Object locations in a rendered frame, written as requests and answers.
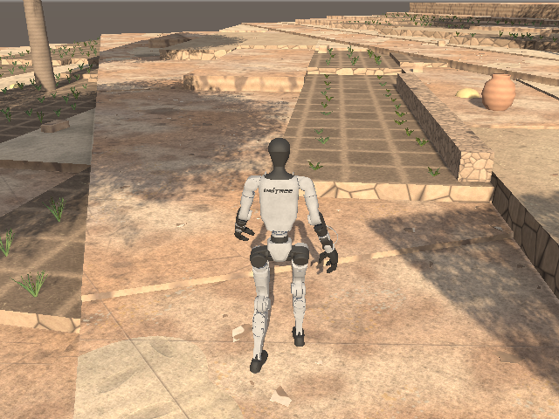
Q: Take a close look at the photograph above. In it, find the robot left upper arm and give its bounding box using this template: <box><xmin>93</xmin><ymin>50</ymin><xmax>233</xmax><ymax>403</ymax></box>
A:
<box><xmin>238</xmin><ymin>175</ymin><xmax>261</xmax><ymax>221</ymax></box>

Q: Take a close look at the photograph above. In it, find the right robot shin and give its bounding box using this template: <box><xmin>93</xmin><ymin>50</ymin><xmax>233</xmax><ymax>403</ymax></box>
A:
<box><xmin>293</xmin><ymin>283</ymin><xmax>306</xmax><ymax>336</ymax></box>

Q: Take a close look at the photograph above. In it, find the right robot forearm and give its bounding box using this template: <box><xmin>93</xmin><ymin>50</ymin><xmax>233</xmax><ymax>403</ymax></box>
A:
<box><xmin>314</xmin><ymin>212</ymin><xmax>335</xmax><ymax>253</ymax></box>

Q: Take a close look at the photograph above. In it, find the robot right hand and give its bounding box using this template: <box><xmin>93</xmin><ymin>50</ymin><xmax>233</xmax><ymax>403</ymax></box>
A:
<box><xmin>319</xmin><ymin>249</ymin><xmax>338</xmax><ymax>273</ymax></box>

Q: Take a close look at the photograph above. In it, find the left robot forearm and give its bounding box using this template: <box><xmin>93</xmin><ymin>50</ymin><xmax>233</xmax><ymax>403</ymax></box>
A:
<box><xmin>235</xmin><ymin>207</ymin><xmax>248</xmax><ymax>233</ymax></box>

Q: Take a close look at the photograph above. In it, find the robot head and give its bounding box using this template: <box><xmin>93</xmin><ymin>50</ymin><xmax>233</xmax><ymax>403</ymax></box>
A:
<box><xmin>264</xmin><ymin>138</ymin><xmax>294</xmax><ymax>180</ymax></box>

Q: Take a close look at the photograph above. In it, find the robot left hand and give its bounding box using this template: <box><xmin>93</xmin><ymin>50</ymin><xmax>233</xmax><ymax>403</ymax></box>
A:
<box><xmin>234</xmin><ymin>227</ymin><xmax>255</xmax><ymax>241</ymax></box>

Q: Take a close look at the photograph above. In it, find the robot right upper arm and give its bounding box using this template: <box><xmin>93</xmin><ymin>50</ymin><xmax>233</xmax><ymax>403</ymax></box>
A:
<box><xmin>297</xmin><ymin>175</ymin><xmax>321</xmax><ymax>226</ymax></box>

